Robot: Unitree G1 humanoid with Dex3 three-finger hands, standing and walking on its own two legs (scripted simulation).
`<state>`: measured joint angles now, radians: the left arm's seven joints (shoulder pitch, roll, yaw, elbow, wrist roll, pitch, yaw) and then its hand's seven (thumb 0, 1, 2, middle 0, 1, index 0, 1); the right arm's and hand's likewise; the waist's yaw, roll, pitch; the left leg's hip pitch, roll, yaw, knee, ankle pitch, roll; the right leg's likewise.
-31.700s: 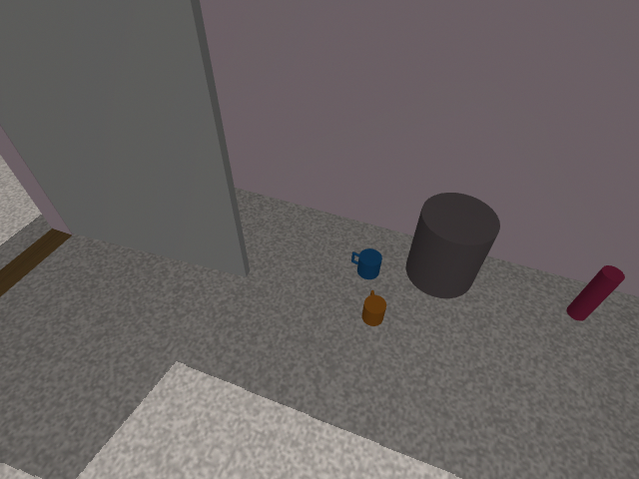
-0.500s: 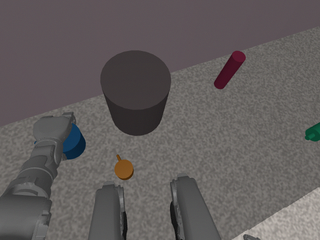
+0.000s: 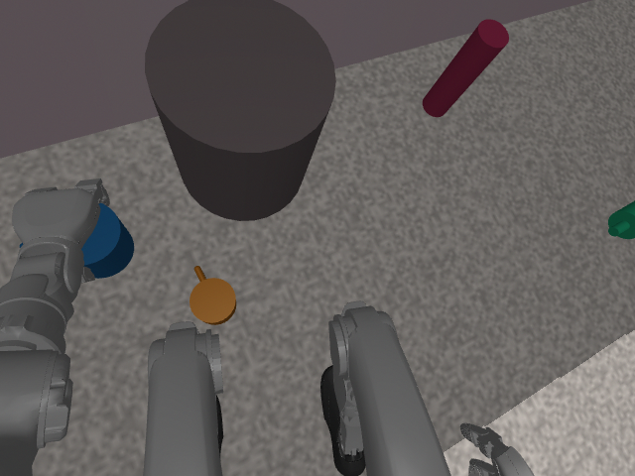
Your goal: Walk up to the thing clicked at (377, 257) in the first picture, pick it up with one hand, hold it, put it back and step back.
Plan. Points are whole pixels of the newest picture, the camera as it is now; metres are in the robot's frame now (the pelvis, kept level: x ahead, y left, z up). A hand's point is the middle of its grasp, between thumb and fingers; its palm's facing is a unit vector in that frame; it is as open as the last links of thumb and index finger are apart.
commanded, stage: crouch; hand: left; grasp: from above
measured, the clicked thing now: (79, 243) +0.44 +0.28 -0.21
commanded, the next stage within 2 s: lower in 0.56 s
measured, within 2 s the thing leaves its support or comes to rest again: neither
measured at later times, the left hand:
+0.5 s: hand (95, 252) +0.44 +0.27 -0.24, palm faces -0.45 -0.04 -0.89, open 11.7 cm
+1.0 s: hand (107, 255) +0.44 +0.27 -0.29, palm faces -0.48 -0.06 -0.88, open 11.6 cm
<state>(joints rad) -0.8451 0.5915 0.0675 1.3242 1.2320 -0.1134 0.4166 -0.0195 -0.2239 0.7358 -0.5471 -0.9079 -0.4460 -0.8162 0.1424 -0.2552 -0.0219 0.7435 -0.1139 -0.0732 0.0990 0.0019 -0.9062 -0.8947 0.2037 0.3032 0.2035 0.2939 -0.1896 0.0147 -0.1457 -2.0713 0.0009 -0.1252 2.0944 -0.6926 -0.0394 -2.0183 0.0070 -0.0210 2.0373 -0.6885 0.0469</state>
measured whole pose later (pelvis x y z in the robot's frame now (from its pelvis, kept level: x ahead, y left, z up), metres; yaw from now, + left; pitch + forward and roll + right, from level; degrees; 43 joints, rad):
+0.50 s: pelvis -0.02 +0.00 -0.06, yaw -1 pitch +35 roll -7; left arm -0.92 0.67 0.10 1.44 1.28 -0.18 0.43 -0.01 -0.20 0.69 -0.56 -0.89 -0.46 -0.80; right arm 0.17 -0.26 0.02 0.77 -0.14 -0.07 0.14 0.00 -0.91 -0.90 0.20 0.30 0.20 0.29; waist -0.23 0.00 -0.09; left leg -2.24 -0.01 -0.14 2.29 -0.67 -0.04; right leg -2.18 0.02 -0.02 2.22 -0.66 0.06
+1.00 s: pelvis -0.01 +0.00 -0.10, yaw -3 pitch +34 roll -8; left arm -0.96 0.76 0.12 1.52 1.30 -0.22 0.45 -0.01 -0.21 0.66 -0.60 -0.84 -0.50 -0.76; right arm 0.14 -0.27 0.08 0.77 -0.16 -0.09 0.15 0.00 -0.91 -0.89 0.20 0.30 0.20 0.29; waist -0.27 -0.04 -0.02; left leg -2.33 -0.02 -0.18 2.42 -0.69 -0.05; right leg -2.26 0.03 -0.04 2.33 -0.67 0.06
